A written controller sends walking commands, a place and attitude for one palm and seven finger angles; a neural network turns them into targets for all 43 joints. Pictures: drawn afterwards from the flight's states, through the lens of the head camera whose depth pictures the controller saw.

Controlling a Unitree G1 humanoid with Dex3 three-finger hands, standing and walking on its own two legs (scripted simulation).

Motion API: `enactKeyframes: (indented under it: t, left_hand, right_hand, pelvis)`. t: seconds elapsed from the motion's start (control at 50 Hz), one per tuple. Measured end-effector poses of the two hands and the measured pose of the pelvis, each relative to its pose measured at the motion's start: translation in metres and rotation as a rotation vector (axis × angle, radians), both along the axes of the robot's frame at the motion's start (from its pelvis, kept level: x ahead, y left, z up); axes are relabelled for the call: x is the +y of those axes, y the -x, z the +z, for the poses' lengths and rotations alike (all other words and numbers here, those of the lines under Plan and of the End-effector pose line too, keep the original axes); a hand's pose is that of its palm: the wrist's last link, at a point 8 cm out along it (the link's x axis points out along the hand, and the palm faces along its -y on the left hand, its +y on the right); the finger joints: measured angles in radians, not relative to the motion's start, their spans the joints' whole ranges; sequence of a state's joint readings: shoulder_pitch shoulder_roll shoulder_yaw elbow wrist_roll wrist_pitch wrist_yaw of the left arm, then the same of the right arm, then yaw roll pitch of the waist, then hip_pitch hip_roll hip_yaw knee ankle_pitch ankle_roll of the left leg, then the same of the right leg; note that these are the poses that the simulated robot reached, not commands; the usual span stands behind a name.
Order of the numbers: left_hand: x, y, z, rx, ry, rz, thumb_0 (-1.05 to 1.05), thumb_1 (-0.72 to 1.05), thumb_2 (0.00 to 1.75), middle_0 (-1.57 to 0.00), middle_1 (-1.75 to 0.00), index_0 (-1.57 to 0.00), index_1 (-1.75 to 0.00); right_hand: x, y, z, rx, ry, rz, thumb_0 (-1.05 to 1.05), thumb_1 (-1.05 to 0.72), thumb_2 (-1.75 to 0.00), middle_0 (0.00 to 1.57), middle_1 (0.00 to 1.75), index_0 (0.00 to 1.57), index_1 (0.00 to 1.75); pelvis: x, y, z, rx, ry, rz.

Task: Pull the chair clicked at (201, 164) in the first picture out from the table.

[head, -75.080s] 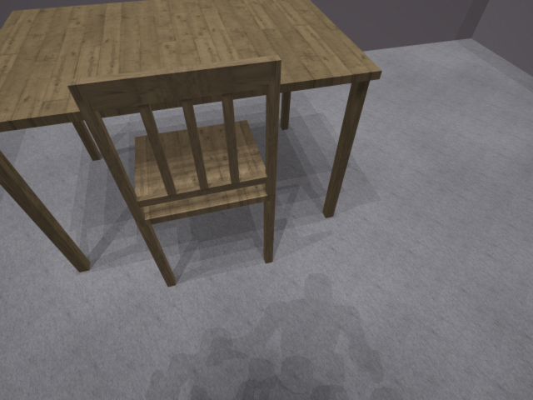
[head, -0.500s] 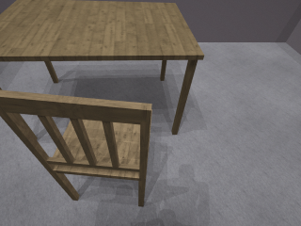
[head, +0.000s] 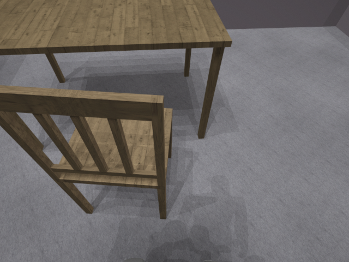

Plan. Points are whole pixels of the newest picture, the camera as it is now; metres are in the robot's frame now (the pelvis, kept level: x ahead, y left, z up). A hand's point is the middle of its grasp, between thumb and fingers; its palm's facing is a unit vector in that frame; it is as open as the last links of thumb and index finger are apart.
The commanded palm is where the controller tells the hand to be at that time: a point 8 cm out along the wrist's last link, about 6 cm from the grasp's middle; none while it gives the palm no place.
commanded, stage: come to a stop and stand still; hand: left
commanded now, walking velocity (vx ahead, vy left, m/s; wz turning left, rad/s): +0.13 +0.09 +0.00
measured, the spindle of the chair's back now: (92, 146) +0.43 +0.28 -0.08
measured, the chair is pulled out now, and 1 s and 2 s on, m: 0.33 0.33 0.33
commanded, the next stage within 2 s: look again from close up in 1.28 s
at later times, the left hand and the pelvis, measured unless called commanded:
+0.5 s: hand out of the picture +0.00 +0.22 -0.17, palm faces +0.02 -0.98 -0.22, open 7.3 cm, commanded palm none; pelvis +0.01 +0.04 +0.00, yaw +2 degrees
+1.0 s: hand out of the picture +0.04 +0.20 -0.16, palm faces +0.04 -0.98 -0.20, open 7.3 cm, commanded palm none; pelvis +0.03 +0.03 +0.01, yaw +1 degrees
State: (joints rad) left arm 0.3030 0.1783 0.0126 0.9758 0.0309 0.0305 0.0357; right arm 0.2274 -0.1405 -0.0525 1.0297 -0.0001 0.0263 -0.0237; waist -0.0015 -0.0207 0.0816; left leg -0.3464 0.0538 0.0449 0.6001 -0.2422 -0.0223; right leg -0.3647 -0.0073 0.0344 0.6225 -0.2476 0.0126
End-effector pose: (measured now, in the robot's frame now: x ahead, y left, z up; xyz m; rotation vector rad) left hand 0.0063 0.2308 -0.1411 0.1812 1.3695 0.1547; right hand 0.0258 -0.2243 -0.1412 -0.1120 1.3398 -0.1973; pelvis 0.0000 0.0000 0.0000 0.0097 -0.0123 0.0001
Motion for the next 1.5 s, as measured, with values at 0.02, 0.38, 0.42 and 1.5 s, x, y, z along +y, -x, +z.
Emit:
enactKeyframes:
  t: [0.02, 0.38, 0.42, 1.5]
  left_hand:
    - [-0.001, 0.001, 0.0, -0.007, -0.003, -0.002, 0.0, 0.91, 0.89, -0.19, -0.3, -0.2, -0.3]
    - [0.007, 0.009, -0.001, -0.032, 0.041, 0.002, 0.0, 0.92, 0.89, -0.2, -0.3, -0.2, -0.3]
    - [0.015, 0.015, 0.0, 0.002, 0.032, 0.0, 0.0, 0.92, 0.89, -0.2, -0.3, -0.2, -0.3]
    - [-0.008, -0.011, 0.012, -0.004, 0.035, 0.037, 0.0, 0.91, 0.89, -0.19, -0.3, -0.2, -0.3]
  right_hand:
    - [-0.003, -0.001, -0.001, -0.01, 0.0, 0.004, 0.01, -0.92, -0.9, 0.2, 0.29, 0.2, 0.3]
    - [0.029, 0.055, 0.008, 0.103, -0.018, 0.035, 0.0, -0.91, -0.9, 0.2, 0.29, 0.2, 0.3]
    - [0.037, 0.051, 0.004, 0.078, -0.03, 0.025, 0.01, -0.91, -0.9, 0.2, 0.29, 0.2, 0.3]
    - [0.019, 0.001, 0.008, 0.052, -0.036, 0.057, 0.0, -0.91, -0.9, 0.2, 0.29, 0.2, 0.3]
  pelvis:
    - [-0.002, 0.002, -0.001, 0.0, 0.0, 0.002]
    - [0.018, 0.001, 0.005, -0.002, 0.025, 0.019]
    - [0.026, -0.001, 0.004, -0.004, 0.021, 0.023]
    - [0.009, -0.03, 0.016, -0.027, 0.002, 0.021]
